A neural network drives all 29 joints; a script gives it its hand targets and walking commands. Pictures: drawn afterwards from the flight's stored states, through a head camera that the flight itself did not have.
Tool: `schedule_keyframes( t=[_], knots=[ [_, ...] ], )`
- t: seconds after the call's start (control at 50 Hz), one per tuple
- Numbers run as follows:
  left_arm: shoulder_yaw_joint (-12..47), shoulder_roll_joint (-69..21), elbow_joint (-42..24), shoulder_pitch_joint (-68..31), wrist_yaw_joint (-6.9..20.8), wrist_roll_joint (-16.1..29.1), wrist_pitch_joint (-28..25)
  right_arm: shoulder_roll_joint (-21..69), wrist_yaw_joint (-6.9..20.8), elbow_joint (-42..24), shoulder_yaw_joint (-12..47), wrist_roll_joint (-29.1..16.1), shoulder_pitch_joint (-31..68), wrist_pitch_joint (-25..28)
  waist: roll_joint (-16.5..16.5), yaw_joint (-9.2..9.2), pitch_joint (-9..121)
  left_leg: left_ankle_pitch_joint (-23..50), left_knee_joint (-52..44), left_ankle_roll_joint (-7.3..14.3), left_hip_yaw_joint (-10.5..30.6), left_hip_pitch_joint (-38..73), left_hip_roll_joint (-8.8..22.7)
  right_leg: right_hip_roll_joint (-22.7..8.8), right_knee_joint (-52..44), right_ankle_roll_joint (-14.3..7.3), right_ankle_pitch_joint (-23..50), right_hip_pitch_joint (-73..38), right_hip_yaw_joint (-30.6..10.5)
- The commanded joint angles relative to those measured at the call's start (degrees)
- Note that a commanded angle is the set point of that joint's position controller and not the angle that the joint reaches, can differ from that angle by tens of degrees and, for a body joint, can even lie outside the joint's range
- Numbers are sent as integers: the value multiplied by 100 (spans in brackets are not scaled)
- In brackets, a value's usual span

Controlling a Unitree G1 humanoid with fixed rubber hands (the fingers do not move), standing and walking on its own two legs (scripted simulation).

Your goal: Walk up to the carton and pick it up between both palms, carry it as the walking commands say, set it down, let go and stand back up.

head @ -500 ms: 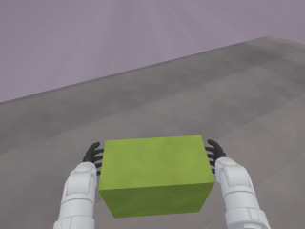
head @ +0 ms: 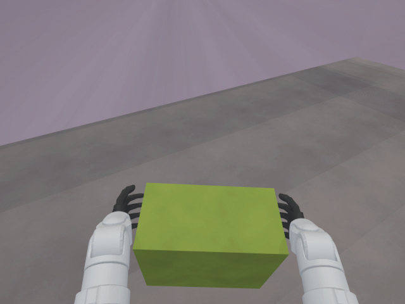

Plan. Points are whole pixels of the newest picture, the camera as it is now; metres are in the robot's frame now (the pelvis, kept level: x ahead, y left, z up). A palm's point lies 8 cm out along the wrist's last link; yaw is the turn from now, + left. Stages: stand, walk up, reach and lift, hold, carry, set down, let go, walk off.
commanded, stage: hold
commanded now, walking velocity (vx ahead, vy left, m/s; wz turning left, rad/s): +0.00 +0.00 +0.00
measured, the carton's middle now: (207, 239) +0.30 +0.00 -0.02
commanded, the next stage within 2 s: carry in 0.46 s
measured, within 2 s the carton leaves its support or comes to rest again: neither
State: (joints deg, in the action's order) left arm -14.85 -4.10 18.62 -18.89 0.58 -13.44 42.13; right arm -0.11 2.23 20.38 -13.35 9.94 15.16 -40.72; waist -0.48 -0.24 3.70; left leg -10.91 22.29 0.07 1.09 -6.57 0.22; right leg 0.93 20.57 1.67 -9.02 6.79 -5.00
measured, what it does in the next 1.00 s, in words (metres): steps to the right: right foot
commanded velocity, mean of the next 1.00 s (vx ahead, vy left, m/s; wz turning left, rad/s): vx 0.29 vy -0.12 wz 0.00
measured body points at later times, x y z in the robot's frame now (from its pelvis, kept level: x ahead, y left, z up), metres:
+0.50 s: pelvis +0.01 +0.00 +0.00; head -0.04 +0.01 +0.45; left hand +0.30 +0.19 +0.04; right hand +0.31 -0.18 +0.03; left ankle +0.02 +0.12 -0.75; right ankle +0.03 -0.13 -0.74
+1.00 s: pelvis +0.13 -0.14 +0.00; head +0.13 -0.18 +0.45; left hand +0.42 +0.02 +0.09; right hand +0.40 -0.35 +0.06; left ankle +0.12 +0.02 -0.69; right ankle +0.06 -0.19 -0.75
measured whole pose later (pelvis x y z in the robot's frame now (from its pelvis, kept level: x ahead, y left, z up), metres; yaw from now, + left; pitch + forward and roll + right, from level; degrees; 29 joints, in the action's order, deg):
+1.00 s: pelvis +0.13 -0.14 +0.00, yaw +0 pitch +7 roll +4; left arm -11.9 -4.1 -12.6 -12.4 -1.0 -6.5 65.7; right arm -0.3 0.4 -14.1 -8.5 8.3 11.8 -70.8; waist -1.6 0.9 7.6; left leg -23.9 47.1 -2.2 -3.6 -29.0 3.0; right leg 1.2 18.7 -5.1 -14.6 10.8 3.4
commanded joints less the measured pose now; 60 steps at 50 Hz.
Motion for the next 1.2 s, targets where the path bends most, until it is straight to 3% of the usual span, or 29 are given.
schedule_keyframes(
  t=[0.0,0.02,0.12,0.14,0.18,0.22,0.26,0.34,0.38,0.42,0.44,0.48,0.5,0.52,0.54,0.64,0.72,0.74,0.76,0.78,0.8,0.82,0.84,0.88,0.92,1.02,1.12,1.14,1.18],
  knots=[
    [2811,-5463,241,-3189,2036,1348,-338,5964,1842,-766,2946,-1178,4278,328,166,-148,977,-632,-740,34,254,269,-423,384,-406,-192,-691,-346,187],
    [2873,-5479,161,-3202,2066,1378,-327,5996,1868,-804,2944,-1205,4200,346,-44,-113,952,-593,-777,19,213,343,-463,354,-466,-223,-626,-334,152],
    [2990,-5767,201,-2519,2062,1424,-220,5927,1802,-1544,3374,-1415,4352,316,-70,-177,1555,622,-626,-16,204,889,-520,393,-482,-203,262,-383,125],
    [2976,-5705,73,-2548,2059,1484,-247,5921,1797,-1672,3462,-1427,4355,312,304,-252,1716,1013,-580,14,279,945,-489,430,-460,-147,540,-436,135],
    [3054,-5703,-17,-2338,2041,1469,-224,5958,1758,-1646,3477,-1386,3994,239,237,-220,1676,1026,-571,-12,246,984,-539,450,-489,-146,635,-560,205],
    [3235,-5729,-375,-2368,2025,1589,-220,5951,1716,-1867,3659,-1487,3940,232,190,-180,1916,1589,-490,-4,260,1059,-558,445,-445,-120,1160,-681,105],
    [3624,-5805,-1028,-2472,1942,1713,-247,5957,1736,-1779,3624,-1540,3370,218,-356,-29,2189,2328,-467,-135,341,1350,-502,484,-416,-171,1566,-781,85],
    [3983,-5696,-1835,-2462,1829,1971,-284,5908,1639,-1805,3705,-1479,2614,171,-81,138,2484,3208,-391,-213,454,1491,-384,575,-342,-111,1997,-1014,106],
    [4039,-5672,-1759,-2383,1789,1931,-194,5825,1568,-1900,3703,-1475,2678,173,-257,155,2293,3178,-364,-198,463,1412,-441,522,-373,-146,2071,-1036,-19],
    [3734,-5359,-1492,-2335,1784,1698,-128,5620,1560,-1516,3380,-1197,2499,83,-74,118,1650,2316,-478,-151,431,1131,-412,522,-433,-159,1392,-791,117],
    [4061,-5474,-1561,-3217,1770,1807,-82,5622,1527,-1624,3463,-1315,3486,122,154,228,2067,1786,44,95,510,912,1007,-693,759,-61,652,353,414],
    [4201,-5488,-1800,-3404,1713,1919,-42,5575,1536,-1692,3537,-1368,3375,64,-796,174,1573,-2293,-1034,501,1544,641,1551,-121,1275,-112,-1673,1534,671],
    [4252,-5390,-1866,-3523,1699,2044,-8,5588,1486,-1826,3658,-1484,3490,71,-1020,128,1364,-3527,-1389,772,1947,490,2009,-261,1855,-127,-1672,2018,622],
    [4481,-5415,-2257,-3845,1686,2259,90,5576,1390,-2251,3935,-1721,3704,-43,-1220,41,938,-3914,-1679,803,1842,-306,2159,-338,2312,-18,-1386,2030,600],
    [4527,-5403,-2482,-3872,1654,2410,263,5652,1305,-2540,4044,-1843,3774,-191,-1003,-18,757,-3883,-1851,801,1714,-660,2219,-295,2347,-51,-1380,1888,668],
    [4594,-5273,-2435,-3272,1478,2752,1227,5409,1104,-3140,4217,-2174,3723,-1104,-1096,127,1235,-2680,-1476,688,1094,-197,2007,-305,1502,-95,-1197,1968,914],
    [4590,-5215,-2790,-2781,1339,2997,1888,5320,1000,-3722,4327,-2454,3467,-1818,-889,74,1716,-2091,-310,351,79,-46,1379,-10,-207,-145,-617,769,1451],
    [4501,-5189,-2817,-2531,1312,3020,1989,5291,965,-3867,4309,-2500,3358,-1921,-448,70,2129,-1724,566,139,-349,-418,1017,-137,-346,-201,-706,-219,1063],
    [4493,-5142,-3051,-2575,1246,3032,2070,5420,957,-3872,4392,-2592,3335,-2067,454,-37,2301,-1458,1776,-136,-805,-1661,688,-992,-704,-422,-1214,-1373,-298],
    [4478,-5074,-3243,-2583,1205,3039,2169,5404,976,-3917,4433,-2638,3102,-2197,1165,-75,2114,-2184,2569,-375,-1186,-3058,320,-1915,-765,-821,-934,-1961,-1558],
    [4481,-5010,-3363,-2614,1181,3019,2243,5411,982,-4110,4642,-2848,3459,-2274,1150,-87,1671,-2221,2895,-430,-953,-3729,286,-1938,-840,-960,-748,-1875,-1767],
    [4457,-5000,-3506,-2592,1126,2955,2278,5376,1010,-4275,4766,-3043,3527,-2378,961,-97,1505,-2062,3034,-397,-684,-3656,459,-1881,-726,-1045,-462,-1483,-1599],
    [4476,-5109,-3640,-2685,1085,2968,2367,5474,1026,-4496,4814,-3184,3869,-2466,671,-77,1408,-1627,3128,-354,-586,-3425,623,-1606,-795,-825,-462,-1117,-1107],
    [4437,-5139,-4207,-2656,1114,3122,2407,5572,954,-5037,5028,-3294,3966,-2491,1038,-78,1891,-1289,3141,-272,-738,-3528,512,-1387,-542,-632,980,-1768,-373],
    [4477,-5137,-4528,-2745,1126,3298,2462,5630,840,-5013,4975,-3235,3558,-2546,1165,-97,2239,-1229,2869,-239,-865,-3690,328,-1301,-235,-729,2692,-2391,-224],
    [4533,-4910,-4694,-2037,1135,3307,2646,5550,677,-5238,4955,-3144,3046,-2707,1341,-141,2350,-921,2360,-207,-1083,-3761,106,-1191,-57,-606,4398,-2902,80],
    [4594,-4598,-4537,-1962,1271,3263,2825,5526,698,-4782,4891,-2976,2773,-2871,1322,-151,1348,-475,1921,-70,-1475,-3264,-15,-959,-439,-499,4268,-1829,391],
    [4495,-4622,-4281,-1717,1271,3176,2883,5395,698,-4693,4834,-2828,2541,-2916,1147,-142,1455,-531,1750,-90,-1603,-3015,-153,-958,-200,-450,5143,-1956,514],
    [4469,-4570,-4231,-1454,1302,3165,2881,5428,669,-4927,4845,-2853,2736,-2885,1519,-87,1661,-367,1125,23,-1917,-1998,-479,-772,521,-197,7176,-1716,1042]
  ],
)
